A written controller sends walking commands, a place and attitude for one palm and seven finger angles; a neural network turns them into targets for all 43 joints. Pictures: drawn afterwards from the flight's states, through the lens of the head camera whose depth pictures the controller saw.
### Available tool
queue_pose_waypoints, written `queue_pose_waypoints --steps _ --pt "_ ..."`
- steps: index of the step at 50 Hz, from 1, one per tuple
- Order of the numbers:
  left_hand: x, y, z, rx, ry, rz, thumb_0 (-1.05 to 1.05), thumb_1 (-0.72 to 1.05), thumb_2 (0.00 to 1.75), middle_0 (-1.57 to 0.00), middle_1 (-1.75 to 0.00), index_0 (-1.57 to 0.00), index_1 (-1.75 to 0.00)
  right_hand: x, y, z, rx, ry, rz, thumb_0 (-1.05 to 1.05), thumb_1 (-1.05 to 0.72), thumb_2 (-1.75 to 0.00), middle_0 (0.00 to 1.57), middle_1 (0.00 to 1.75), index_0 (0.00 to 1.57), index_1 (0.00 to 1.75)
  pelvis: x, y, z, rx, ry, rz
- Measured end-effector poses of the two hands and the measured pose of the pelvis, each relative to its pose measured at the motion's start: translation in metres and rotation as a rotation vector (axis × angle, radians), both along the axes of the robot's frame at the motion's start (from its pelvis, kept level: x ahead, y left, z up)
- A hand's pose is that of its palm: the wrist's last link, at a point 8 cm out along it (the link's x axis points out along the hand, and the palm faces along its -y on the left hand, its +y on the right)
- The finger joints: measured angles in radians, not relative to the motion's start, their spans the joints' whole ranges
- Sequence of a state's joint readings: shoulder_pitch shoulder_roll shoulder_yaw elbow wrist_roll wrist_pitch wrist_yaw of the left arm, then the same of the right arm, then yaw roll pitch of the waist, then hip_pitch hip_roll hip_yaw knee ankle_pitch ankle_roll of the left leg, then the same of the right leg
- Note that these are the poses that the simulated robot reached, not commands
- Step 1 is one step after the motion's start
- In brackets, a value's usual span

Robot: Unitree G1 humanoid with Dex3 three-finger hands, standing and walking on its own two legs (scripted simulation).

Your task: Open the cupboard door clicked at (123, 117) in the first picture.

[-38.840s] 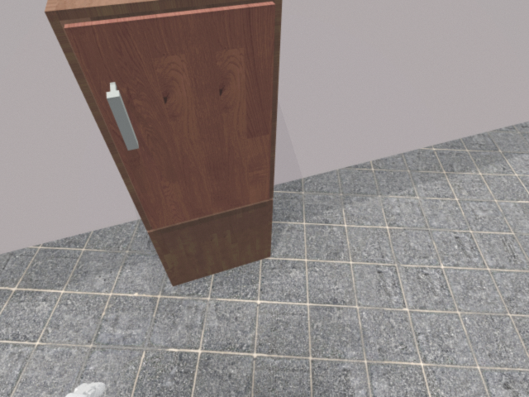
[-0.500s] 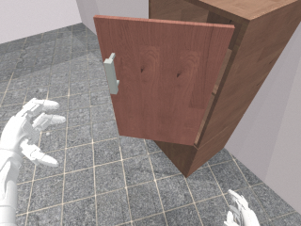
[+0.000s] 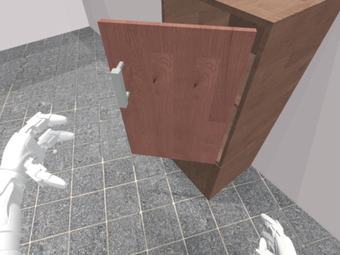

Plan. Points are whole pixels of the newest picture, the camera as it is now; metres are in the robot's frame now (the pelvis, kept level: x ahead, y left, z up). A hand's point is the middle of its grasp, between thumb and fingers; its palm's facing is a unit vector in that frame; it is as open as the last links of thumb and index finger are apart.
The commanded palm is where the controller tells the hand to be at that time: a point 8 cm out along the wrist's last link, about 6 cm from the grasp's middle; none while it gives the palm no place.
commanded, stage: move the hooked fingers beside the handle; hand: left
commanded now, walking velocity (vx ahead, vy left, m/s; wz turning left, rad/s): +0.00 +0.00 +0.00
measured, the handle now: (122, 85) +0.55 +0.19 +0.09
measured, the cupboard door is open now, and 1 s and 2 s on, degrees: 44 44 44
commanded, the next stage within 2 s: none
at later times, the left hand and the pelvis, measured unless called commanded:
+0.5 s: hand (69, 131) +0.34 +0.26 +0.11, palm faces -0.04 -1.00 -0.03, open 14.0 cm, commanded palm +0.32 +0.31 +0.11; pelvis -0.01 +0.00 +0.00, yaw +0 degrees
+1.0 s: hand (82, 113) +0.41 +0.26 +0.11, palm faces -0.06 -1.00 -0.01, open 14.0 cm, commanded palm +0.40 +0.31 +0.11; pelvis -0.01 +0.00 -0.01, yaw -1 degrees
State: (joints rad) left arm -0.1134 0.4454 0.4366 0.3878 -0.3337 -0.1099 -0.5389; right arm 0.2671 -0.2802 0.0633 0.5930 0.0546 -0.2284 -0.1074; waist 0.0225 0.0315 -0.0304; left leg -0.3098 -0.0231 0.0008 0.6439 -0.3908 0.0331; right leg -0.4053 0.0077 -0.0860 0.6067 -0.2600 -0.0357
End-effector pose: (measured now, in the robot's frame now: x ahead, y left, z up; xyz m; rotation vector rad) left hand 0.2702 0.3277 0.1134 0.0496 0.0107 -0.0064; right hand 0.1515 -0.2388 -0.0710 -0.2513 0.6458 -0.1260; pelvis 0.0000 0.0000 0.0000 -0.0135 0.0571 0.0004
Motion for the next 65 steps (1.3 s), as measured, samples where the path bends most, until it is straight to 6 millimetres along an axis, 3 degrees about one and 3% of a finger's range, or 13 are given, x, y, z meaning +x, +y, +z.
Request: queue_pose_waypoints --steps 9,15,31,54,65 --pt "0.000 -0.002 0.001 -0.005 -0.003 0.002 -0.01 -0.50 0.30 -0.30 -1.20 -0.30 -1.20 0.004 -0.001 0.000 0.005 -0.013 0.006 0.01 -0.90 -0.90 0.21 0.30 0.21 0.30 -0.002 -0.003 0.000 0.002 0.000 0.005" --pt "0.018 -0.003 0.000 -0.011 0.003 0.001 -0.01 -0.50 0.30 -0.30 -1.20 -0.30 -1.20 -0.003 -0.006 -0.004 -0.016 0.021 0.001 0.01 -0.90 -0.90 0.21 0.30 0.21 0.30 -0.006 -0.005 -0.002 0.002 0.007 0.011" --pt "0.070 -0.012 0.000 -0.023 0.006 -0.038 -0.01 -0.50 0.30 -0.30 -1.20 -0.30 -1.20 -0.056 -0.026 -0.018 -0.033 0.172 -0.087 0.01 -0.91 -0.90 0.21 0.30 0.21 0.30 -0.006 -0.003 -0.004 0.007 0.058 -0.013" --pt "0.132 -0.015 -0.004 -0.042 0.023 -0.053 -0.01 -0.50 0.30 -0.30 -1.20 -0.30 -1.20 -0.098 -0.024 -0.030 -0.052 0.353 -0.146 0.01 -0.91 -0.90 0.21 0.30 0.21 0.30 -0.008 0.005 -0.009 0.000 0.126 -0.020" --pt "0.170 -0.019 -0.005 -0.047 0.019 -0.077 -0.01 -0.50 0.30 -0.30 -1.20 -0.30 -1.20 -0.132 -0.024 -0.035 -0.072 0.497 -0.196 0.00 -0.91 -0.90 0.21 0.30 0.21 0.30 -0.006 0.011 -0.013 -0.008 0.178 -0.022"
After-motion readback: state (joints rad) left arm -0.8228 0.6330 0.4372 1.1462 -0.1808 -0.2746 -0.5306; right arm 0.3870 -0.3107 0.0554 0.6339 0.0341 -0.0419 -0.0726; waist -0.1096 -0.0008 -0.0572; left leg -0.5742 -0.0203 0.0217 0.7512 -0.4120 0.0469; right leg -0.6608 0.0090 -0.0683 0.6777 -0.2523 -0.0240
